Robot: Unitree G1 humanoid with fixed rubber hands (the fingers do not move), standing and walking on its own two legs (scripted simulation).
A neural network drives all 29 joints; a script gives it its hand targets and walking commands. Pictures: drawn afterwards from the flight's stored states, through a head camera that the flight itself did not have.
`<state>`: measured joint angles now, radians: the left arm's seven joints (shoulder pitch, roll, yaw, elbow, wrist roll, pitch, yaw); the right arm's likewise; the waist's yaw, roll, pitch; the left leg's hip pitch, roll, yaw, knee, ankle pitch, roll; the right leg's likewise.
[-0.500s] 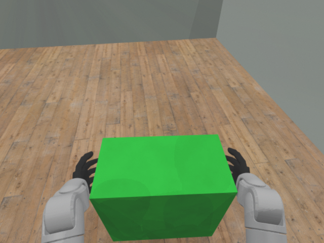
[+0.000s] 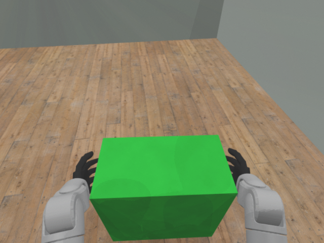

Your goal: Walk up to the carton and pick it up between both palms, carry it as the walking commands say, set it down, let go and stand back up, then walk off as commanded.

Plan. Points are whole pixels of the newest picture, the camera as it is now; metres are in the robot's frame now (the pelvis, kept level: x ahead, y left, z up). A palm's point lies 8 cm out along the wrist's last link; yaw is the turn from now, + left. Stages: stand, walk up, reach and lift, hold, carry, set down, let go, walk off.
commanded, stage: carry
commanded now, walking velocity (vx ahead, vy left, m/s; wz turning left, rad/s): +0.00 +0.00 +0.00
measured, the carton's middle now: (162, 191) +0.27 +0.00 +0.00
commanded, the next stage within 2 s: none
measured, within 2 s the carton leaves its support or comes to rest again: neither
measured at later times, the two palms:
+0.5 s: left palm (79, 184) +0.26 +0.19 +0.06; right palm (237, 178) +0.26 -0.18 +0.06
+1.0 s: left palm (75, 182) +0.26 +0.20 +0.06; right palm (230, 176) +0.27 -0.17 +0.06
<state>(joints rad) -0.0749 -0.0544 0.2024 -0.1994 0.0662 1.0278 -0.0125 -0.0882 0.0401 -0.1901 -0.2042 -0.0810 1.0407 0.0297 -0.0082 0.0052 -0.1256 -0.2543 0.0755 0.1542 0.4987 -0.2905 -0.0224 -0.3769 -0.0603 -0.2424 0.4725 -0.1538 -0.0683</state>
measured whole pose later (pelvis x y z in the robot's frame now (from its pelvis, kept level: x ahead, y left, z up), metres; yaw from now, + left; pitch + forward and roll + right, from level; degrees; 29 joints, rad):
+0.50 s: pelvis +0.00 +0.01 +0.00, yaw +0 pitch +3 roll +0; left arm -0.07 -0.06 0.20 -0.20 0.06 1.02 -0.01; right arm -0.08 0.04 -0.19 -0.20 -0.08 1.03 0.03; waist -0.01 0.01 -0.13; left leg -0.26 0.07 0.15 0.50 -0.30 -0.01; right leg -0.38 -0.07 -0.24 0.48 -0.16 -0.06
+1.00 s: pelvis +0.01 +0.02 +0.00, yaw +1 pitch +3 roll +0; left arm -0.07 -0.06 0.21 -0.19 0.07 1.00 -0.01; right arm -0.08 0.04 -0.19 -0.19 -0.08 1.01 0.03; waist -0.01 0.01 -0.13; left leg -0.25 0.05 0.15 0.51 -0.31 0.00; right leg -0.37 -0.09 -0.24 0.49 -0.17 -0.04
